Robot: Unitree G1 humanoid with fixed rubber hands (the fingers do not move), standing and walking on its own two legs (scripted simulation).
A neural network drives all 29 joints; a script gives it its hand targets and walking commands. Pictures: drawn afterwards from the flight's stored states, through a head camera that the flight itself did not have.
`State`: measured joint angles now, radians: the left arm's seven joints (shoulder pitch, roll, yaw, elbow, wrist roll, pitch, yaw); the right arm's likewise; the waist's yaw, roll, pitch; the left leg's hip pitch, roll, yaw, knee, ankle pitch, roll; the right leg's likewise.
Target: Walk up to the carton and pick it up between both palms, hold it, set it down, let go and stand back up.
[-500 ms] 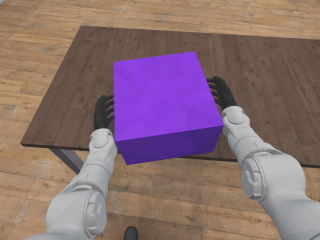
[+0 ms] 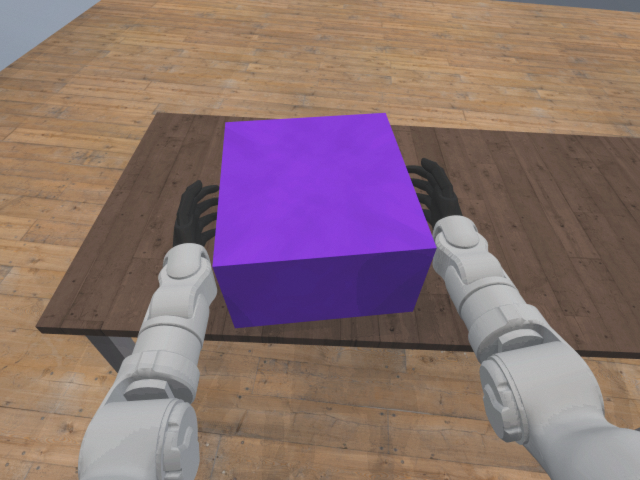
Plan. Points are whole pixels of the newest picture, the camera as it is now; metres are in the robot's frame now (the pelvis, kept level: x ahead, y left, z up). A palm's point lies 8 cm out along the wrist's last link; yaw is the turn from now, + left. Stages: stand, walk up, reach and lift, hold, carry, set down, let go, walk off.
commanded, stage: reach and lift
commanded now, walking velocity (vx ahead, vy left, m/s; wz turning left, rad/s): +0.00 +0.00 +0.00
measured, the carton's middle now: (315, 213) +0.45 +0.02 +0.08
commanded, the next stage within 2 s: hold in 1.90 s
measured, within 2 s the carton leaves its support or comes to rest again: neither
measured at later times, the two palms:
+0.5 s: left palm (183, 232) +0.36 +0.18 +0.13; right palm (462, 225) +0.38 -0.16 +0.14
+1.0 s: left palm (187, 217) +0.37 +0.17 +0.15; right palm (479, 224) +0.36 -0.17 +0.16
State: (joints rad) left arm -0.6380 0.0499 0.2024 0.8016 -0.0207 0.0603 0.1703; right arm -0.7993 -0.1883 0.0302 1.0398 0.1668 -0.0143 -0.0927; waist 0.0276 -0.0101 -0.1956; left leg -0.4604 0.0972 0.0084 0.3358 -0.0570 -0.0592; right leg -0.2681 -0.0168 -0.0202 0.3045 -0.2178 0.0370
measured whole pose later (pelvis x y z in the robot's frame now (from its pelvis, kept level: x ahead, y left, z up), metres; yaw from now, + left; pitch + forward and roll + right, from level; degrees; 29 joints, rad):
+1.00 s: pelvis -0.01 +0.00 +0.00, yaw +0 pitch -2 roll +0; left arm -0.59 0.02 0.29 0.35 0.20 0.49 0.02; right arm -0.69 -0.13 0.00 0.70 0.18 0.26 -0.16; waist -0.07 -0.06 -0.05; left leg -0.20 0.07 0.03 0.29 -0.05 -0.05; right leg -0.03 -0.04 -0.01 0.30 -0.23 0.05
